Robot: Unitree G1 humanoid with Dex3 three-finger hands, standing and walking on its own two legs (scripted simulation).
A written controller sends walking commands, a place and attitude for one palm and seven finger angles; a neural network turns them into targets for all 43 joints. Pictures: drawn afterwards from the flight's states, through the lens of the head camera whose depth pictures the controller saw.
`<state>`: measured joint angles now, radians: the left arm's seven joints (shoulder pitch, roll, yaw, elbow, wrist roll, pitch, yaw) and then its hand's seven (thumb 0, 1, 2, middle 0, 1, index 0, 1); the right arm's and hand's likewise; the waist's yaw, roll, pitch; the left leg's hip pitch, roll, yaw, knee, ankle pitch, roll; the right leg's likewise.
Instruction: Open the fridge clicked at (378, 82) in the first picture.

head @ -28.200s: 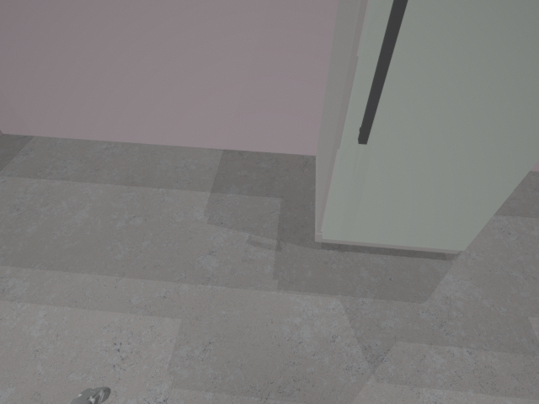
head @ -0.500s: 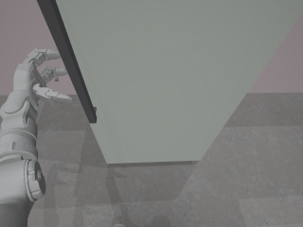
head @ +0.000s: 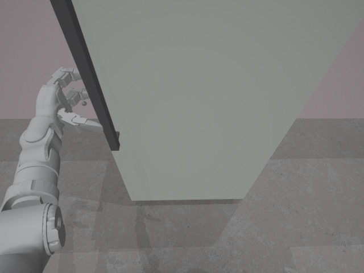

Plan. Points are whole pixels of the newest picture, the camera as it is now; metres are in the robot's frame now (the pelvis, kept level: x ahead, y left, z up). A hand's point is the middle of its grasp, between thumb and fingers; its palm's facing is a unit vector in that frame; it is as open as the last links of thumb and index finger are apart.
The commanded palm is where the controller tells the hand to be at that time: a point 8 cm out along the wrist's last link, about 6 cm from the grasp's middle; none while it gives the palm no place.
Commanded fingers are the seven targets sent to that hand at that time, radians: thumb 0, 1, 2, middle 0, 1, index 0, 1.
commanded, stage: slide the fingers in behind the handle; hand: left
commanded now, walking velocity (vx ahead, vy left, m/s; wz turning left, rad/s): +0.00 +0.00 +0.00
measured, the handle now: (98, 90) +0.50 +0.20 +0.12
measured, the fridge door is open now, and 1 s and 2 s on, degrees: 0 0 0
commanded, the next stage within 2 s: grip the handle and tug to test in 1.18 s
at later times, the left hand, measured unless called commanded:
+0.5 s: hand (94, 103) +0.44 +0.19 +0.13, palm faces +0.02 -1.00 +0.01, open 13.9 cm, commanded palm +0.41 +0.24 +0.13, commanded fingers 0.00 -0.50 0.30 -0.30 -1.20 -0.30 -1.20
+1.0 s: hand (98, 102) +0.44 +0.18 +0.13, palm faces +0.01 -1.00 +0.00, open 14.0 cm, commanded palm +0.41 +0.24 +0.13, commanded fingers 0.00 -0.50 0.30 -0.30 -1.20 -0.30 -1.20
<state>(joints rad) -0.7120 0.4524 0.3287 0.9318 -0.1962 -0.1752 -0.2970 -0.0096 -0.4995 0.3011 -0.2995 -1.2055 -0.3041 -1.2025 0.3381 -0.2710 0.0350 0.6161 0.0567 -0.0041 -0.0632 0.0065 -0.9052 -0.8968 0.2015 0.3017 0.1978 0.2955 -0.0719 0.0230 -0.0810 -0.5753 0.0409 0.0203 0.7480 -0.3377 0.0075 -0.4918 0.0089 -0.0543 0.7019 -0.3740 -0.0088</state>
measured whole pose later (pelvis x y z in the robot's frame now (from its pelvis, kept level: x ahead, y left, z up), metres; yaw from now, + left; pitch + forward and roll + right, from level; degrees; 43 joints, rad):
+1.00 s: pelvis +0.00 +0.00 +0.00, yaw -1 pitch +9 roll -1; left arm -0.68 0.37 0.29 0.88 -0.19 -0.21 -0.22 -0.01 -0.50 0.30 -0.30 -1.20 -0.30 -1.20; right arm 0.35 -0.26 0.02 0.63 0.05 -0.01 -0.05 0.01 -0.91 -0.90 0.20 0.30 0.20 0.30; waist -0.07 0.03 -0.09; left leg -0.55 0.04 0.04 0.73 -0.34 0.01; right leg -0.48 0.01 -0.04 0.70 -0.37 -0.01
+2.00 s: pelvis +0.00 +0.00 +0.00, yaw -1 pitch +9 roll -1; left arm -0.65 0.36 0.29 0.85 -0.19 -0.19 -0.18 0.01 0.65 0.80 -0.36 -1.35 -0.35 -1.35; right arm 0.35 -0.27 0.01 0.64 0.05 -0.01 -0.04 0.01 -0.91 -0.90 0.20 0.30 0.20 0.30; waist -0.07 0.04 -0.09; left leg -0.54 0.04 0.03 0.72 -0.34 0.00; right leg -0.47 0.01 -0.04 0.69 -0.37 -0.01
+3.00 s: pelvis +0.04 +0.00 +0.01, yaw -2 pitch +6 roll -1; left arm -0.27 0.25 0.24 0.32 -0.22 -0.01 -0.15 0.02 0.70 0.79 -0.31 -1.35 -0.31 -1.32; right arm 0.27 -0.25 0.00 0.58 0.05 0.00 -0.04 0.01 -0.91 -0.90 0.20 0.30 0.20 0.30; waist -0.02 0.04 -0.10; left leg -0.39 0.03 0.05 0.63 -0.35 0.01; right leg -0.33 0.01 -0.02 0.60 -0.37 0.00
